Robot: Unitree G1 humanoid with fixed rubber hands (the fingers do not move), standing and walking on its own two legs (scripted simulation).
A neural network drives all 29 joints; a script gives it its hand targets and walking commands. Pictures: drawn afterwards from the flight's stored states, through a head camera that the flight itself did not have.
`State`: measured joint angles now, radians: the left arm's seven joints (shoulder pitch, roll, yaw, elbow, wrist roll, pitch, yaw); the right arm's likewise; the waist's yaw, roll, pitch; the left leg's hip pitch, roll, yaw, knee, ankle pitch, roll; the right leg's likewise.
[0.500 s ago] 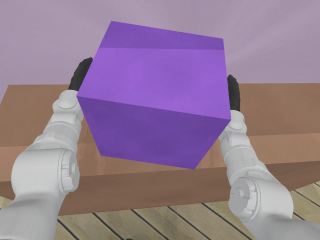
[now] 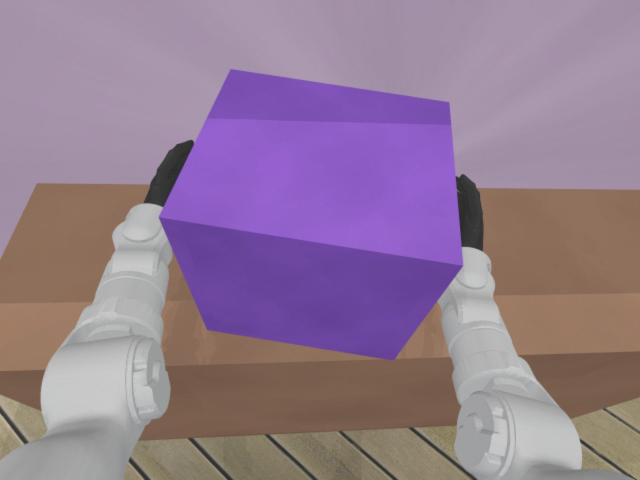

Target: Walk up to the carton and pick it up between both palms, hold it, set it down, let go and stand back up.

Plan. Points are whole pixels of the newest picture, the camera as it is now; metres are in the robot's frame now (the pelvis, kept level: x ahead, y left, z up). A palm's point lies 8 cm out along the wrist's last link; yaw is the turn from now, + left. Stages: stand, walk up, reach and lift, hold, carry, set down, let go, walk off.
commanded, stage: reach and lift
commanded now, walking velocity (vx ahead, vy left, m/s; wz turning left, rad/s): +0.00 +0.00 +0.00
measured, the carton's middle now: (318, 225) +0.44 +0.00 +0.02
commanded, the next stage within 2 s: none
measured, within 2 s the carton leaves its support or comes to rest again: leaves its support in 0.40 s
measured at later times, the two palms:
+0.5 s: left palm (173, 212) +0.41 +0.18 +0.09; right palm (488, 244) +0.36 -0.20 +0.09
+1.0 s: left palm (151, 209) +0.38 +0.19 +0.14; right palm (505, 230) +0.35 -0.19 +0.14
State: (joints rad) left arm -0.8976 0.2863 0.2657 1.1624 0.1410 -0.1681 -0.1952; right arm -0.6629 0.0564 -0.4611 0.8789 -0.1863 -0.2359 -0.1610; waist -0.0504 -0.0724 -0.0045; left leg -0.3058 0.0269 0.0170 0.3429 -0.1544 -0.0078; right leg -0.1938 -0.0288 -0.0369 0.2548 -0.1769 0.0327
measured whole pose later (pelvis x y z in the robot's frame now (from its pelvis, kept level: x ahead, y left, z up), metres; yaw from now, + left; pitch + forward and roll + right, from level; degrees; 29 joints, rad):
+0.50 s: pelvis +0.00 +0.00 +0.00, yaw -1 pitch +4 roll +0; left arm -0.72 0.24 0.18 0.91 0.04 0.01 -0.14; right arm -0.56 -0.03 -0.25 0.72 -0.02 -0.05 -0.17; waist -0.05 -0.04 -0.04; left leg -0.24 0.03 0.04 0.31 -0.14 -0.01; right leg -0.15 -0.03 -0.02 0.25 -0.17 0.03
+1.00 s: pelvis -0.03 +0.00 +0.00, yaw -1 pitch -2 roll +0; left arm -0.74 0.19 0.24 0.70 0.13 0.26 -0.12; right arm -0.66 -0.07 -0.28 0.74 -0.02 0.07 -0.11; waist -0.03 -0.07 0.00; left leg -0.15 0.02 0.04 0.28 -0.10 0.00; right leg -0.08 -0.04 -0.02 0.26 -0.15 0.04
